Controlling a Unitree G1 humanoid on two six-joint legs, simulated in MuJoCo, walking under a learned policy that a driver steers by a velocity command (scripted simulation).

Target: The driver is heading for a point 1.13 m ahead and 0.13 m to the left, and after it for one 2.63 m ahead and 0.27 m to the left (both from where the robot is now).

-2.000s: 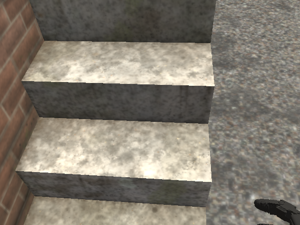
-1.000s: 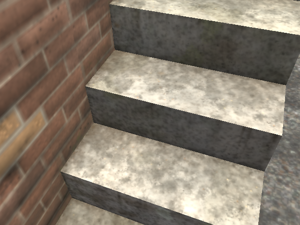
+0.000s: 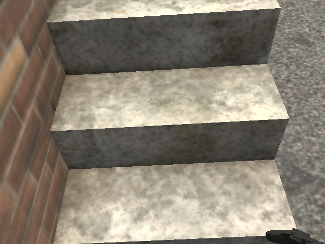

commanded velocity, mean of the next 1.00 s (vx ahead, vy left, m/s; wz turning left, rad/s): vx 0.45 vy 0.00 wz -0.08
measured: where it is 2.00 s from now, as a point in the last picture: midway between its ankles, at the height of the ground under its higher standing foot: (190, 20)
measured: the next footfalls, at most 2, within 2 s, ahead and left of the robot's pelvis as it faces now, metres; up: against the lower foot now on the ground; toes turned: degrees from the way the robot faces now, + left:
left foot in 0.28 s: +0.22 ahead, +0.20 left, +0.19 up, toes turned -3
right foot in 0.88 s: +0.54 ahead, -0.07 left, +0.39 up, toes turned -7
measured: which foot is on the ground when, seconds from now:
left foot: up 0.00-0.26, down 0.28-0.88, up 0.90-1.00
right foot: down 0.00-0.32, up 0.34-0.86, down 0.88-1.00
